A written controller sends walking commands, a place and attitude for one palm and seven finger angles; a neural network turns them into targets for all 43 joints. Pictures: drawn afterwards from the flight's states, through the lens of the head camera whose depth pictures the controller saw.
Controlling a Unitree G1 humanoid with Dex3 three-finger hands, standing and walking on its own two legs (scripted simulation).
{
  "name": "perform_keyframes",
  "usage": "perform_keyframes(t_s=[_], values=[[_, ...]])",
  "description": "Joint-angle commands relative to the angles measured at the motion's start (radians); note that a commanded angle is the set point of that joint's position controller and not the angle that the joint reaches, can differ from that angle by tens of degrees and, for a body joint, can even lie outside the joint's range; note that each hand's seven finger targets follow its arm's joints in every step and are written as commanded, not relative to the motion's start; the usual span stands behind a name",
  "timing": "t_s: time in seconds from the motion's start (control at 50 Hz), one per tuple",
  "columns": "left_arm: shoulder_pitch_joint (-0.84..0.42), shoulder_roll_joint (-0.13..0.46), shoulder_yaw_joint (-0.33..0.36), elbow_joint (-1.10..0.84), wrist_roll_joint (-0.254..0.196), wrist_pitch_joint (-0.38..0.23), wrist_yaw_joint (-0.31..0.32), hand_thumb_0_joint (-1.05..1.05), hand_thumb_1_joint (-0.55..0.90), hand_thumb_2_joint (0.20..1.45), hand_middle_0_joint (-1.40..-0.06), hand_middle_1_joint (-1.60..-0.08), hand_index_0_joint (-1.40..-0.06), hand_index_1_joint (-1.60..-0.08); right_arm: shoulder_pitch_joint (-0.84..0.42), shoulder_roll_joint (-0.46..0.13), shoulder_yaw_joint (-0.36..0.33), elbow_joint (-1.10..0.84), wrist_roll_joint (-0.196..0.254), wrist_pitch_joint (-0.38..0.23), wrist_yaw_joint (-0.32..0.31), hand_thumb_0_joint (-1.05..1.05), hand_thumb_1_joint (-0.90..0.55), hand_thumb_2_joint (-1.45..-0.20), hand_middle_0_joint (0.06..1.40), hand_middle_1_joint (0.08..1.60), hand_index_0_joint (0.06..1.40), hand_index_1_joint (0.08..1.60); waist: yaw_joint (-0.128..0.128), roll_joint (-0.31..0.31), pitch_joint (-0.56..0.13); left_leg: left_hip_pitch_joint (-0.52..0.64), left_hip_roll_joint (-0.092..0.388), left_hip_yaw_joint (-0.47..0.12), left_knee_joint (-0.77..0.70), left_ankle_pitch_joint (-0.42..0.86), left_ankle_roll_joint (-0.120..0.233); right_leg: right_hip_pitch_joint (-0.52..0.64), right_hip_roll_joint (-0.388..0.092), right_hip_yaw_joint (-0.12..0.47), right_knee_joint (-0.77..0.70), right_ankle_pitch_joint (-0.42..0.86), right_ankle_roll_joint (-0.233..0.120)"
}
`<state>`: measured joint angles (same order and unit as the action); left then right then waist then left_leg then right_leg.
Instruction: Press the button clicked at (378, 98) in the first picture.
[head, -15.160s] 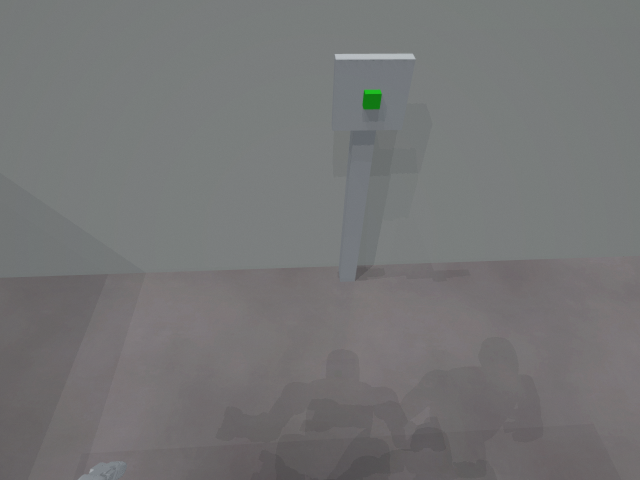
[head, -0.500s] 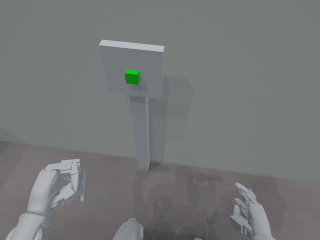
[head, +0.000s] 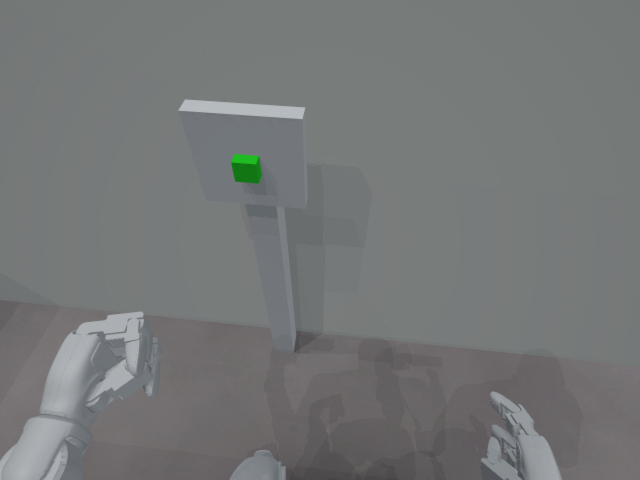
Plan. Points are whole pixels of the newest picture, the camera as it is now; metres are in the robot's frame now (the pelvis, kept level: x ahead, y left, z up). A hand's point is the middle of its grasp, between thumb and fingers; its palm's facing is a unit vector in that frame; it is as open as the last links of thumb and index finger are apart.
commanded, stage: raise the hand and make a fist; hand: left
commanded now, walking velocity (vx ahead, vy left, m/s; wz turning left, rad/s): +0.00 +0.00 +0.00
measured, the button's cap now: (247, 167) +0.55 +0.15 +0.08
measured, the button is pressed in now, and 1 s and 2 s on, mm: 0 0 0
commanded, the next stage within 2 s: aim a knuckle at the button in 0.18 s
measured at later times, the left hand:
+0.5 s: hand (172, 351) +0.25 +0.18 +0.06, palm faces -0.09 -1.00 -0.02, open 3.1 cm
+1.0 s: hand (220, 282) +0.35 +0.15 +0.05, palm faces -0.10 -1.00 -0.02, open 3.1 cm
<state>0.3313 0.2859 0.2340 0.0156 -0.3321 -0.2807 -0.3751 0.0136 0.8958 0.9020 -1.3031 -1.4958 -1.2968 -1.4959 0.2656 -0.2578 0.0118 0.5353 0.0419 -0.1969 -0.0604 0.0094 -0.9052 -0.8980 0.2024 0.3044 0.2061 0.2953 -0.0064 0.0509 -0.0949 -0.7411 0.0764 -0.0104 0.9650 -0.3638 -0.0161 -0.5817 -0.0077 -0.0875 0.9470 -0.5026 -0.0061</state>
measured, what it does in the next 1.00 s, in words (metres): stands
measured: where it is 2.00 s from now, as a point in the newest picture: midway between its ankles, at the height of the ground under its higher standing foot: outside the picture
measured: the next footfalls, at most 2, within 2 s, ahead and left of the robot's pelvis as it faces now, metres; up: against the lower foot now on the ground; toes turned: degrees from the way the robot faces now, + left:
none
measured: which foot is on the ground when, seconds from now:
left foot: down 0.00-1.00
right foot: down 0.00-1.00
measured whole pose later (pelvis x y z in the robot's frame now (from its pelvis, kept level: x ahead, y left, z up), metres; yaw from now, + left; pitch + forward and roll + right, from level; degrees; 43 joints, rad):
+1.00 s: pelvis +0.00 +0.00 -0.01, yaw -1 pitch +12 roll -2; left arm -0.17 0.23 0.14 0.40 -0.21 -0.32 -0.22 0.01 0.90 0.90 -1.30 -1.50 -1.30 -1.50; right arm 0.26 -0.25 0.02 0.60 0.02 -0.11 -0.04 0.01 -0.91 -0.90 0.20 0.30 0.21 0.30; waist -0.04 0.03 -0.09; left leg -0.83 0.07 0.01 1.00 -0.38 -0.01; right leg -0.68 -0.02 -0.06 1.00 -0.52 0.00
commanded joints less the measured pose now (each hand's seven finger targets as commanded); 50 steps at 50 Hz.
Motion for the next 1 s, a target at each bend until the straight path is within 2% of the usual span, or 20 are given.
perform_keyframes(t_s=[0.0,0.02,0.06,0.12,0.26,0.3,0.32,0.36,0.4,0.44,0.46,0.6,0.64,0.68,0.76,0.8,0.82,0.88,0.94,0.98], values=[[-0.072,0.156,0.096,-0.213,-0.022,-0.089,0.005,0.000,0.900,0.900,-1.300,-1.500,-1.300,-1.500,-0.078,-0.109,-0.049,-0.158,0.000,-0.059,-0.012,0.000,-0.900,-0.900,0.200,0.300,0.200,0.300,0.011,-0.002,-0.156,0.224,-0.068,-0.012,-0.129,0.090,0.042,-0.046,0.037,0.056,-0.193,0.143,-0.003],[-0.077,0.165,0.099,-0.208,-0.022,-0.093,0.007,0.000,0.900,0.900,-1.300,-1.500,-1.300,-1.500,-0.080,-0.111,-0.048,-0.154,-0.001,-0.058,-0.012,0.000,-0.900,-0.900,0.200,0.300,0.200,0.300,0.008,-0.024,-0.143,0.213,-0.066,-0.015,-0.124,0.093,0.044,-0.049,0.042,0.060,-0.191,0.144,-0.002],[-0.089,0.156,0.092,-0.223,-0.024,-0.101,0.005,0.000,0.900,0.900,-1.300,-1.500,-1.300,-1.500,-0.080,-0.108,-0.048,-0.152,-0.001,-0.059,-0.011,0.000,-0.900,-0.900,0.200,0.300,0.200,0.300,0.007,0.022,-0.154,0.221,-0.068,-0.010,-0.123,0.094,0.043,-0.049,0.036,0.064,-0.191,0.151,-0.003],[-0.083,0.162,0.092,-0.199,-0.020,-0.098,0.003,0.000,0.900,0.900,-1.300,-1.500,-1.300,-1.500,-0.080,-0.111,-0.048,-0.149,-0.001,-0.055,-0.012,0.000,-0.900,-0.900,0.200,0.300,0.200,0.300,0.004,-0.012,-0.142,0.206,-0.066,-0.010,-0.116,0.093,0.045,-0.050,0.039,0.070,-0.194,0.146,0.000],[-0.091,0.150,0.087,-0.208,-0.027,-0.096,-0.009,0.000,0.900,0.900,-1.300,-1.500,-1.300,-1.500,-0.081,-0.110,-0.047,-0.150,0.000,-0.057,-0.017,0.000,-0.900,-0.900,0.200,0.300,0.200,0.300,0.005,-0.003,-0.165,0.223,-0.066,-0.013,-0.117,0.105,0.045,-0.048,0.036,0.065,-0.187,0.169,0.000],[-0.145,0.115,0.036,-0.219,-0.021,-0.100,-0.006,0.000,0.900,0.900,-1.300,-1.500,-1.300,-1.500,-0.073,-0.111,-0.042,-0.147,-0.001,-0.061,-0.016,0.000,-0.900,-0.900,0.200,0.300,0.200,0.300,-0.012,0.015,-0.161,0.234,-0.065,-0.017,-0.113,0.100,0.045,-0.076,0.038,0.051,-0.173,0.177,0.000],[-0.184,0.103,0.010,-0.210,-0.018,-0.101,-0.003,0.000,0.900,0.900,-1.300,-1.500,-1.300,-1.500,-0.069,-0.114,-0.037,-0.142,-0.005,-0.063,-0.016,0.000,-0.900,-0.900,0.200,0.300,0.200,0.300,-0.025,-0.020,-0.146,0.219,-0.064,-0.022,-0.106,0.088,0.048,-0.090,0.043,0.051,-0.168,0.161,0.002],[-0.237,0.127,0.030,-0.157,-0.011,-0.099,0.007,0.000,0.900,0.900,-1.300,-1.500,-1.300,-1.500,-0.061,-0.123,-0.039,-0.129,-0.004,-0.060,-0.022,0.000,-0.900,-0.900,0.200,0.300,0.200,0.300,-0.029,-0.027,-0.132,0.197,-0.063,-0.024,-0.101,0.048,0.045,-0.116,0.038,0.057,-0.175,0.111,0.003],[-0.283,0.111,0.009,-0.153,0.003,-0.100,0.013,0.000,0.900,0.900,-1.300,-1.500,-1.300,-1.500,-0.062,-0.125,-0.037,-0.130,-0.005,-0.062,-0.022,0.000,-0.900,-0.900,0.200,0.300,0.200,0.300,-0.024,0.005,-0.151,0.211,-0.062,-0.028,-0.108,0.037,0.044,-0.124,0.036,0.048,-0.161,0.097,-0.002],[-0.293,0.101,-0.011,-0.154,0.013,-0.093,0.026,0.000,0.900,0.900,-1.300,-1.500,-1.300,-1.500,-0.063,-0.122,-0.037,-0.136,-0.007,-0.061,-0.020,0.000,-0.900,-0.900,0.200,0.300,0.200,0.300,-0.016,-0.005,-0.188,0.221,-0.062,-0.028,-0.108,0.051,0.046,-0.111,0.035,0.049,-0.154,0.113,-0.003],[-0.312,0.131,0.016,-0.141,0.018,-0.085,0.035,0.000,0.900,0.900,-1.300,-1.500,-1.300,-1.500,-0.058,-0.125,-0.038,-0.133,-0.007,-0.056,-0.021,0.000,-0.900,-0.900,0.200,0.300,0.200,0.300,-0.014,0.007,-0.196,0.221,-0.060,-0.026,-0.110,0.051,0.044,-0.109,0.035,0.048,-0.153,0.115,-0.004],[-0.407,0.121,0.019,-0.053,0.047,-0.063,0.092,0.000,0.900,0.900,-1.300,-1.500,-1.300,-1.500,-0.055,-0.121,-0.037,-0.126,-0.011,-0.025,-0.011,0.000,-0.900,-0.900,0.200,0.300,0.200,0.300,-0.006,0.006,-0.222,0.233,-0.060,-0.018,-0.116,0.095,0.040,-0.091,0.035,0.039,-0.143,0.177,-0.006],[-0.456,0.126,0.019,-0.012,0.051,-0.061,0.098,0.000,0.900,0.900,-1.300,-1.500,-1.300,-1.500,-0.053,-0.124,-0.035,-0.119,-0.013,-0.013,-0.009,0.000,-0.900,-0.900,0.200,0.300,0.200,0.300,-0.012,-0.019,-0.223,0.217,-0.061,-0.015,-0.112,0.101,0.041,-0.082,0.034,0.044,-0.143,0.189,-0.004],[-0.508,0.097,-0.012,-0.001,0.060,-0.068,0.101,0.000,0.900,0.900,-1.300,-1.500,-1.300,-1.500,-0.049,-0.121,-0.036,-0.114,-0.013,-0.008,-0.005,0.000,-0.900,-0.900,0.200,0.300,0.200,0.300,-0.019,0.010,-0.237,0.239,-0.060,-0.014,-0.112,0.114,0.039,-0.096,0.034,0.040,-0.136,0.208,-0.005],[-0.560,0.092,-0.022,0.054,0.066,-0.085,0.108,0.000,0.900,0.900,-1.300,-1.500,-1.300,-1.500,-0.033,-0.127,-0.042,-0.100,-0.014,0.006,-0.001,0.000,-0.900,-0.900,0.200,0.300,0.200,0.300,-0.027,-0.031,-0.248,0.235,-0.058,-0.012,-0.106,0.126,0.039,-0.094,0.034,0.040,-0.133,0.231,-0.003],[-0.610,0.069,-0.050,0.053,0.077,-0.096,0.116,0.000,0.900,0.900,-1.300,-1.500,-1.300,-1.500,-0.029,-0.124,-0.046,-0.095,-0.014,0.010,0.003,0.000,-0.900,-0.900,0.200,0.300,0.200,0.300,-0.033,0.001,-0.273,0.260,-0.057,-0.014,-0.101,0.139,0.038,-0.110,0.034,0.036,-0.122,0.242,-0.005],[-0.611,0.082,-0.038,0.093,0.079,-0.095,0.122,0.000,0.900,0.900,-1.300,-1.500,-1.300,-1.500,-0.021,-0.128,-0.046,-0.090,-0.016,0.017,0.004,0.000,-0.900,-0.900,0.200,0.300,0.200,0.300,-0.034,-0.047,-0.250,0.236,-0.056,-0.016,-0.099,0.127,0.041,-0.109,0.037,0.038,-0.126,0.229,-0.004],[-0.753,0.091,-0.034,0.152,0.100,-0.102,0.144,0.000,0.900,0.900,-1.300,-1.500,-1.300,-1.500,-0.017,-0.129,-0.047,-0.067,-0.016,0.032,0.003,0.000,-0.900,-0.900,0.200,0.300,0.200,0.300,-0.050,-0.025,-0.247,0.225,-0.057,-0.014,-0.091,0.099,0.040,-0.144,0.033,0.042,-0.121,0.204,-0.002],[-0.787,0.084,-0.040,0.171,0.111,-0.117,0.162,0.000,0.900,0.900,-1.300,-1.500,-1.300,-1.500,-0.010,-0.128,-0.049,-0.070,-0.019,0.042,0.009,0.000,-0.900,-0.900,0.200,0.300,0.200,0.300,-0.036,0.004,-0.308,0.257,-0.057,-0.014,-0.086,0.124,0.038,-0.135,0.033,0.042,-0.109,0.221,-0.008],[-0.844,0.079,-0.048,0.192,0.119,-0.124,0.174,0.000,0.900,0.900,-1.300,-1.500,-1.300,-1.500,-0.002,-0.128,-0.051,-0.059,-0.021,0.050,0.012,0.000,-0.900,-0.900,0.200,0.300,0.200,0.300,-0.043,0.008,-0.329,0.269,-0.055,-0.017,-0.079,0.141,0.036,-0.141,0.034,0.040,-0.102,0.242,-0.008]])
